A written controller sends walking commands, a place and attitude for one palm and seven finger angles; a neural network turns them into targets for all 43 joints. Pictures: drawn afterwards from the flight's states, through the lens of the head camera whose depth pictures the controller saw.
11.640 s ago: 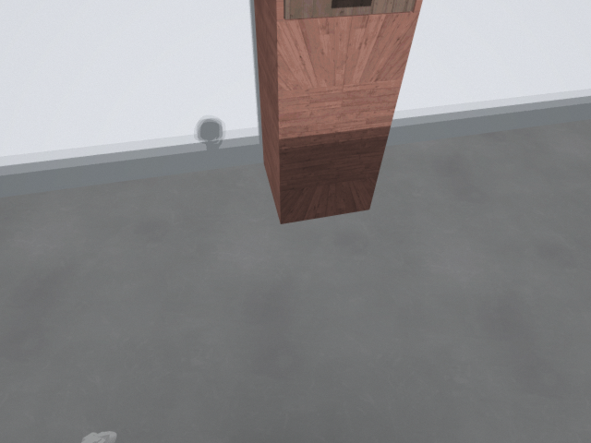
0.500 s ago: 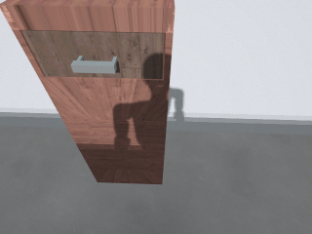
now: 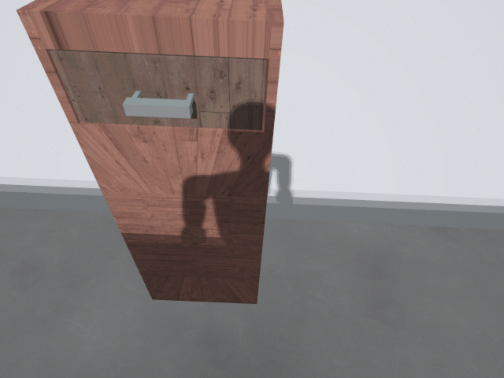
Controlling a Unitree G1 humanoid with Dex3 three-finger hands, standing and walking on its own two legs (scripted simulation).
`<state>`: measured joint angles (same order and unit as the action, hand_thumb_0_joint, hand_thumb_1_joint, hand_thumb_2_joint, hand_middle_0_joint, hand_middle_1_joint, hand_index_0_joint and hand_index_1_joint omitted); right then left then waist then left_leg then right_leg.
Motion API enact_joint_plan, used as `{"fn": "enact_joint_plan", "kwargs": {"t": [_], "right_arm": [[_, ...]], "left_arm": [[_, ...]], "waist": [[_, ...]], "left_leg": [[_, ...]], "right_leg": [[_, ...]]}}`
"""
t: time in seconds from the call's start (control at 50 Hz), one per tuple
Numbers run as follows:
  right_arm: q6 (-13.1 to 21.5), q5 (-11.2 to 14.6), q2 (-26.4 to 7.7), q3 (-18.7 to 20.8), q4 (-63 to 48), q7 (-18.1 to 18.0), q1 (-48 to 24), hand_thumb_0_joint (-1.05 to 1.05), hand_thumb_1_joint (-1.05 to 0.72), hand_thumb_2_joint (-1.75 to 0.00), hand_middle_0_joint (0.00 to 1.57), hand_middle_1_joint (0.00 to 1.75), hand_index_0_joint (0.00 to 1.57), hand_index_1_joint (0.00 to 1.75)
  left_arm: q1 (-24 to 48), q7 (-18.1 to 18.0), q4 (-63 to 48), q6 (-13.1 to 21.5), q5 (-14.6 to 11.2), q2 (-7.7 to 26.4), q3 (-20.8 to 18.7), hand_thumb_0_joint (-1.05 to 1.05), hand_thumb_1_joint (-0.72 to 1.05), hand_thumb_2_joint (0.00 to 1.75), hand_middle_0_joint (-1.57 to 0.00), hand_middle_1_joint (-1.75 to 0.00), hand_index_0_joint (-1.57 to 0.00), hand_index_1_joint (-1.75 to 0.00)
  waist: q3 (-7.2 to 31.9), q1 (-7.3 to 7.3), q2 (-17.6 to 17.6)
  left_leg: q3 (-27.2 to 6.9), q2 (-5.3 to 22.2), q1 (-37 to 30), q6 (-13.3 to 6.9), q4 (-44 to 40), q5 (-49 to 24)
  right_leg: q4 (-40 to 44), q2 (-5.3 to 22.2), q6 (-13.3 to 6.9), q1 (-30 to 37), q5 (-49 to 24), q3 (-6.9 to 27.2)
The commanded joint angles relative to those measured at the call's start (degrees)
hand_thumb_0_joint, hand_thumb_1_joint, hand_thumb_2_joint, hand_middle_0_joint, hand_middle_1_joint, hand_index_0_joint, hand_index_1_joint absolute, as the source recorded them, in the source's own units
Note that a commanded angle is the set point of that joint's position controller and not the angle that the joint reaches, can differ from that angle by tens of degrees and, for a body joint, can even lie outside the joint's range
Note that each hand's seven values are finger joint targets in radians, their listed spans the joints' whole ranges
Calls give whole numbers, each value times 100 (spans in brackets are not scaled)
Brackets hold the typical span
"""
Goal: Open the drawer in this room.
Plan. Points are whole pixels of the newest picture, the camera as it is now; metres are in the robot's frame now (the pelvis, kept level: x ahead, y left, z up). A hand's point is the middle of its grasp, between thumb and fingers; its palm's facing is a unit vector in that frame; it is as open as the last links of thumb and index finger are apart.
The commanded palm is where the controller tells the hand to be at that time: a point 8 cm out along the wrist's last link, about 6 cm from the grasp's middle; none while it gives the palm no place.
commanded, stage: raise the hand with hooked fingers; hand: left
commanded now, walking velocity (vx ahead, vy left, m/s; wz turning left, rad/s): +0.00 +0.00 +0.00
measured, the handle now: (161, 102) +0.55 +0.21 +0.17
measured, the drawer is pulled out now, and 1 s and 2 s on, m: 0.00 0.00 0.00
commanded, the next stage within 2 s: none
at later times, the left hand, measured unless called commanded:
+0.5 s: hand (120, 353) +0.17 +0.21 -0.03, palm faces +0.02 -0.21 -0.98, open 8.4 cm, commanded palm +0.14 +0.24 +0.02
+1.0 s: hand (94, 270) +0.25 +0.25 +0.07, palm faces +0.07 -0.09 -0.99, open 11.4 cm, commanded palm +0.22 +0.25 +0.14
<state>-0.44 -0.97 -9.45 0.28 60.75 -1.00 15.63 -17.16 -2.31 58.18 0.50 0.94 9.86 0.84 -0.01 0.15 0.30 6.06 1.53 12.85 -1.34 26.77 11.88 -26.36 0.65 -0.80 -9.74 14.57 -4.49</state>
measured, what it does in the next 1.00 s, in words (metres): stands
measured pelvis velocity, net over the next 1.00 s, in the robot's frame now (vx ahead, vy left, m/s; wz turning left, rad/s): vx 0.03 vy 0.00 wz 0.04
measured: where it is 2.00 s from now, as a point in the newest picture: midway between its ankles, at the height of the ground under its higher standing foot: outside the picture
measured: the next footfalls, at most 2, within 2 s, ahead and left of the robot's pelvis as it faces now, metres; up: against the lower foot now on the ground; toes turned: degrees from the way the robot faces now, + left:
none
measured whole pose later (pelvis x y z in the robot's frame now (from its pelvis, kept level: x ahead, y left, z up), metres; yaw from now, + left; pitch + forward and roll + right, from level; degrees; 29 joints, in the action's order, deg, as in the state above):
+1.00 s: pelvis +0.03 +0.00 -0.01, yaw +3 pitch +3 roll +0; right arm -8.8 -1.5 -13.5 -1.6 33.0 0.6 7.1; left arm -17.8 -8.6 -14.4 -0.9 52.3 27.5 0.6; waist 2.1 -5.4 -4.5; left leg 2.5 -1.1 18.0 -1.7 31.2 15.8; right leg -31.7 -1.9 -1.8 -14.6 19.6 1.0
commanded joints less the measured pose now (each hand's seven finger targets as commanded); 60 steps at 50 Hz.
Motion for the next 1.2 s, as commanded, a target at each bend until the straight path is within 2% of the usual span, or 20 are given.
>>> {"fn": "enact_joint_plan", "kwargs": {"t": [0.0,0.06,0.08,0.1,0.12,0.14,0.16,0.18,0.24,0.3,0.36,0.42,0.48,0.54,0.6,0.72,0.8,0.94,1.0,1.18], "right_arm": [[103,11,-526,81,-133,13,224,0,-90,-90,20,30,20,30],[114,27,-513,81,-57,10,239,0,-90,-90,20,30,20,30],[175,52,-677,44,-423,25,-213,0,-90,-90,20,30,20,30],[930,472,-1380,-46,-2561,-205,-375,0,-90,-90,20,30,20,30],[1554,400,-1161,-27,-2237,-464,-720,0,-90,-90,20,30,20,30],[1775,536,-858,29,-2268,-492,-706,0,-90,-90,20,30,20,30],[1899,626,-809,7,-2182,-517,-483,0,-90,-90,20,30,20,30],[2004,510,-1066,42,-2523,-495,-692,0,-90,-90,20,30,20,30],[1820,153,-1193,158,-2883,-362,-769,0,-90,-90,20,30,20,30],[1208,-119,-1116,289,-3346,-111,-1181,0,-90,-90,20,30,20,30],[431,-92,-1062,254,-3693,147,-1583,0,-90,-90,20,30,20,30],[-21,-93,-967,223,-3942,219,-1871,0,-90,-90,20,30,20,30],[-222,-211,-893,230,-4009,198,-1877,0,-90,-90,20,30,20,30],[-301,-346,-887,215,-3964,150,-1907,0,-90,-90,20,30,20,30],[-244,-360,-914,202,-3930,138,-1881,0,-90,-90,20,30,20,30],[-421,-217,-913,124,-3849,167,-1931,0,-90,-90,20,30,20,30],[-485,-107,-956,29,-3875,169,-1935,0,-90,-90,20,30,20,30],[-496,-34,-1041,46,-3833,115,-1932,0,-90,-90,20,30,20,30],[-499,4,-1059,105,-3744,112,-1848,0,-90,-90,20,30,20,30],[-576,134,-1119,120,-3552,122,-1929,0,-90,-90,20,30,20,30]], "left_arm": [[-395,-25,-109,82,-21,519,-111,0,90,90,-20,-30,-20,-30],[-489,-27,-26,81,-15,453,-99,0,90,90,-20,-30,-20,-30],[-672,-211,171,132,64,551,-71,0,90,90,-20,-30,-20,-30],[3963,-293,-8524,1082,801,2293,-85,0,88,89,-20,-32,-20,-32],[1168,-798,-7175,717,965,1999,-222,0,85,88,-20,-33,-20,-33],[-404,-1082,-6631,-109,876,1029,285,0,83,87,-21,-34,-21,-34],[-679,-1081,-6322,-334,1148,263,897,0,81,86,-21,-36,-21,-36],[3,-1252,-7045,-249,1509,633,847,0,78,85,-21,-37,-21,-37],[-274,-1813,-6360,-258,3334,907,831,0,71,82,-21,-42,-21,-42],[-1429,-2224,-5481,-168,4920,801,697,0,64,79,-22,-47,-22,-47],[-1449,-2245,-5713,-17,5624,1191,192,0,57,76,-22,-51,-22,-51],[-994,-2242,-6583,-13,5969,1680,-220,0,50,73,-23,-55,-23,-55],[-132,-2265,-7360,38,6060,2002,-385,0,43,70,-23,-60,-23,-60],[1020,-2196,-8064,276,5927,2259,-420,0,36,67,-24,-64,-24,-64],[971,-2038,-8059,486,5683,2121,-282,0,29,64,-24,-69,-24,-69],[416,-1425,-7784,122,5422,2175,-296,0,15,58,-25,-78,-25,-78],[229,-1098,-8033,-106,5311,2540,-612,0,6,54,-26,-84,-26,-84],[674,-852,-8496,-172,5052,2971,-1073,0,-10,47,-27,-94,-27,-94],[928,-692,-8581,-174,4911,2884,-959,0,-17,44,-28,-99,-28,-99],[2236,-19,-8374,-319,4671,3388,-1108,0,-38,35,-29,-112,-29,-112]], "waist": [[-479,7,31],[-438,-2,-54],[-990,-150,-209],[1979,426,-1808],[1858,-230,-2221],[1032,-129,-1724],[533,43,-1210],[-17,163,-931],[21,151,332],[-33,-436,1038],[384,-791,1309],[835,-879,461],[1236,-668,-168],[1322,-320,-295],[1337,-244,-591],[1215,-445,-172],[1246,-598,-91],[1396,-641,-155],[1419,-577,-112],[1294,-530,-176]], "left_leg": [[-595,436,13,2,-607,-13],[-621,464,-33,-8,-703,15],[-436,549,377,153,260,-36],[-498,-90,-1234,-78,-553,-355],[-735,192,-1375,75,-664,240],[-1005,283,-286,244,-1019,1379],[-903,213,-38,91,-841,1606],[-1061,140,373,52,-701,1908],[-1205,-28,938,34,-70,2076],[-739,-298,1579,75,468,1701],[-598,-393,1763,52,690,1039],[-562,-367,1368,0,751,584],[-646,-358,713,-50,986,210],[-804,-370,203,-109,1291,78],[-834,-365,-120,-140,1339,-69],[-742,-296,131,-105,822,-510],[-692,-256,94,-63,504,-1078],[-637,-253,-255,-63,210,-1637],[-615,-263,-433,-82,136,-1876],[-635,-298,-662,-64,-169,-2006]], "right_leg": [[789,592,-65,-437,-127,727],[802,582,-37,-382,-199,686],[721,812,-78,-777,-1097,880],[-30,31,-255,-358,-651,753],[-652,15,-309,-749,189,176],[-883,-68,-177,-1118,734,-10],[-810,-120,-110,-1318,459,11],[-673,-132,-110,-1555,582,89],[-722,-252,-137,-2249,1452,310],[-524,-290,-277,-2523,2359,792],[-549,-168,-390,-2006,1833,1214],[-711,-180,-428,-1758,1159,1280],[-752,-235,-420,-1884,647,1383],[-640,-213,-368,-2198,540,1524],[-637,-215,-330,-2249,276,1317],[-499,-226,-231,-1337,-612,1009],[-377,-189,-189,-641,-1306,994],[-137,-103,-121,42,-2037,934],[-81,-52,-64,129,-2277,772],[163,-55,-42,371,-2145,581]]}}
